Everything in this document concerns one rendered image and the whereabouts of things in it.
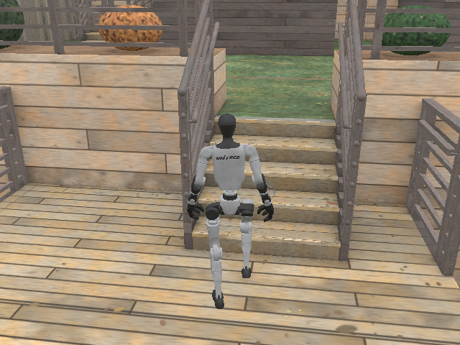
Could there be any robot right upper arm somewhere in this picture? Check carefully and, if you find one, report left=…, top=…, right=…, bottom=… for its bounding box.
left=243, top=144, right=264, bottom=185

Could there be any right robot shin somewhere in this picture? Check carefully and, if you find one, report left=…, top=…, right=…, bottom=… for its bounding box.
left=241, top=221, right=252, bottom=269

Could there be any left robot foot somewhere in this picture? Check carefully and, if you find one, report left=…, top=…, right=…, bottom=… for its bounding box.
left=212, top=290, right=224, bottom=309

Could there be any left robot hand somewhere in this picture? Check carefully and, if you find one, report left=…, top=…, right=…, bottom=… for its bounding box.
left=187, top=203, right=204, bottom=220

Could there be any left robot forearm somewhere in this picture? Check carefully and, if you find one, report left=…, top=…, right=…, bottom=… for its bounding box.
left=188, top=175, right=202, bottom=205

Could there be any right robot hand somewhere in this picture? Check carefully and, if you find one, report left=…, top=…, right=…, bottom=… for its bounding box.
left=257, top=203, right=274, bottom=222

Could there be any right robot forearm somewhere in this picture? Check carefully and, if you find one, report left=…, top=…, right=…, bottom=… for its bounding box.
left=257, top=174, right=272, bottom=206

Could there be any robot left upper arm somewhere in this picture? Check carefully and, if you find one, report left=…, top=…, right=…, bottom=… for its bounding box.
left=194, top=146, right=213, bottom=186

